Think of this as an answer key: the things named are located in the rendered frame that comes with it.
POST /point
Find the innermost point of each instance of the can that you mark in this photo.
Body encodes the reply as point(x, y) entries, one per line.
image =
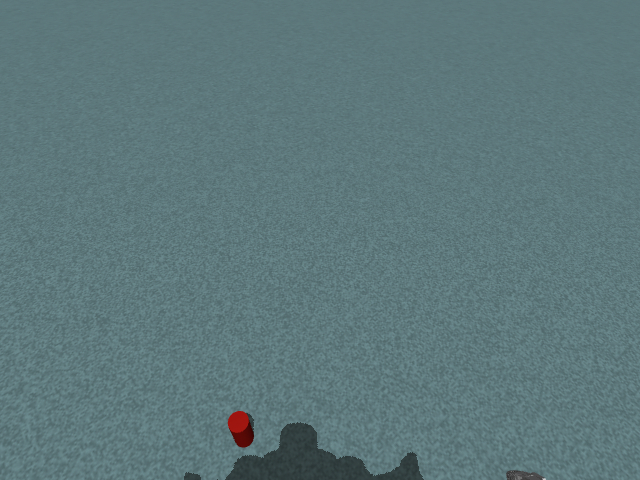
point(241, 429)

